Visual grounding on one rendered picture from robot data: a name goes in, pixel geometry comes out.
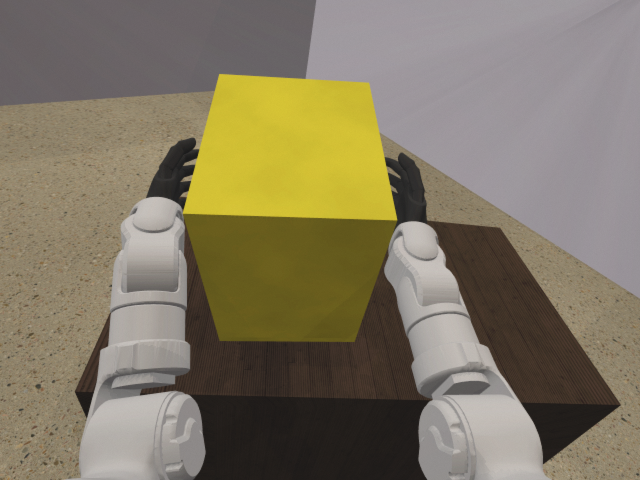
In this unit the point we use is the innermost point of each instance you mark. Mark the right robot forearm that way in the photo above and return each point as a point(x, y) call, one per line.
point(448, 358)

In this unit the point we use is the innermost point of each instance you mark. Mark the right robot hand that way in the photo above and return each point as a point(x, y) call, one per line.
point(409, 202)

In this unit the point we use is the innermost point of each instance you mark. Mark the robot left upper arm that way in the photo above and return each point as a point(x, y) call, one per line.
point(148, 437)

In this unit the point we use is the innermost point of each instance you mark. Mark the carton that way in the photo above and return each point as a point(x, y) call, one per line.
point(290, 210)

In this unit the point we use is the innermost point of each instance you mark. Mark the left robot hand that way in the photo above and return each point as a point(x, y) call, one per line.
point(167, 181)

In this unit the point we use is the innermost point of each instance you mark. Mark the left robot forearm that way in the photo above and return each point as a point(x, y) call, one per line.
point(147, 346)

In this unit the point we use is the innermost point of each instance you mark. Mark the pedestal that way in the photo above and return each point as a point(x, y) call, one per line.
point(275, 410)

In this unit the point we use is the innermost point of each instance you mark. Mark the robot right upper arm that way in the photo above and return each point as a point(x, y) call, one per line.
point(478, 437)

